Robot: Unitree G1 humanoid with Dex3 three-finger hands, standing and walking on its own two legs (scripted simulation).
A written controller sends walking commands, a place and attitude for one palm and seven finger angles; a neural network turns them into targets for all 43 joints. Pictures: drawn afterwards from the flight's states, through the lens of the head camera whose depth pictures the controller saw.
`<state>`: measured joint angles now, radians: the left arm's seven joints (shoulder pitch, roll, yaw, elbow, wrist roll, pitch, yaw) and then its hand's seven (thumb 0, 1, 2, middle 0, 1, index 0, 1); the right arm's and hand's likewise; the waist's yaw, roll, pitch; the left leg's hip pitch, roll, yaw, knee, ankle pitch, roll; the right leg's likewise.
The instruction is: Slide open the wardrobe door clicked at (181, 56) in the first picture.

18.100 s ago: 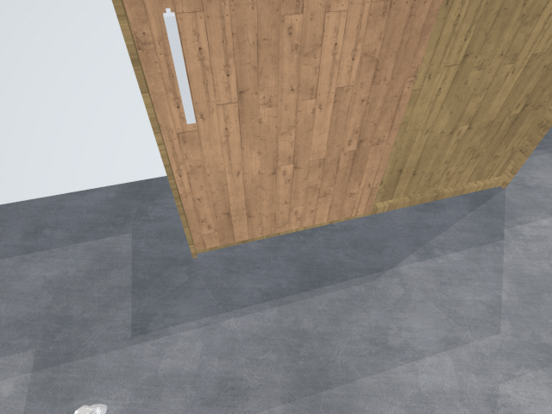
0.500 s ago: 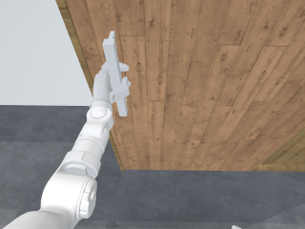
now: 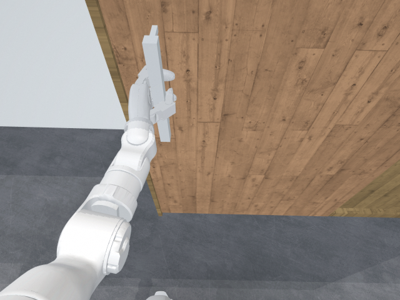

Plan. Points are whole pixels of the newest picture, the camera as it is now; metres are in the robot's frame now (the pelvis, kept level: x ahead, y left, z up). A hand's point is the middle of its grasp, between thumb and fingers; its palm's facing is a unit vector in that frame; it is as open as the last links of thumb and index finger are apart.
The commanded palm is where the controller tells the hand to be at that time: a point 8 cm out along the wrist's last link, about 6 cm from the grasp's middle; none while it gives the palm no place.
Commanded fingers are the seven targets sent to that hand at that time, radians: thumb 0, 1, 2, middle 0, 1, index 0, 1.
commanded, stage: step sideways, sliding the door along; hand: left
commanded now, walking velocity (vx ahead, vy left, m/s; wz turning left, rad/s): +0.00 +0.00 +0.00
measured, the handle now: (160, 92) +0.52 +0.09 +0.11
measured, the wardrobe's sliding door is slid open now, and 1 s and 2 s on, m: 0.00 0.01 0.16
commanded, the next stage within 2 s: none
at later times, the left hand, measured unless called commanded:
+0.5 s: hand (169, 104) +0.47 +0.06 +0.12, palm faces +0.10 -0.99 -0.12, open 5.6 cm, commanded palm +0.45 +0.06 +0.12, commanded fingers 0.00 0.90 0.90 -0.45 -1.40 -0.45 -1.40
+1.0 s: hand (180, 104) +0.47 +0.04 +0.12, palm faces +0.31 -0.94 -0.14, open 6.3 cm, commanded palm +0.44 +0.00 +0.12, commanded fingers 0.00 0.90 0.90 -0.45 -1.40 -0.45 -1.40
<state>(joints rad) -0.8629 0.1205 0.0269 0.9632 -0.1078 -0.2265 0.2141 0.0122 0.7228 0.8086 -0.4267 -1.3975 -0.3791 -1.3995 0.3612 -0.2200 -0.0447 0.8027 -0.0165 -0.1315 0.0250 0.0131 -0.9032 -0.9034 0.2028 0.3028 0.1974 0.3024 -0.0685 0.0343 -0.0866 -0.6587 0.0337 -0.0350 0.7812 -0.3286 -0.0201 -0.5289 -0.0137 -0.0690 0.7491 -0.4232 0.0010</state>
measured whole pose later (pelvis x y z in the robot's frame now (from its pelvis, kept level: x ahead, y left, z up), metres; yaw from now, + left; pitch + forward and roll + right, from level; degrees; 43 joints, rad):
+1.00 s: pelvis +0.08 -0.16 +0.02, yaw +11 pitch +1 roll +1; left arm -0.60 0.15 -0.03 0.46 -0.14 -0.03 0.17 0.02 0.72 0.80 -0.34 -1.32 -0.23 -1.40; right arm 0.10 -0.28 -0.05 0.61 0.06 -0.07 -0.08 0.01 -0.90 -0.90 0.20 0.30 0.20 0.30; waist 0.08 0.08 0.19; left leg -0.27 0.10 0.07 0.56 -0.22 -0.05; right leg -0.38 0.00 -0.09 0.67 -0.27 -0.03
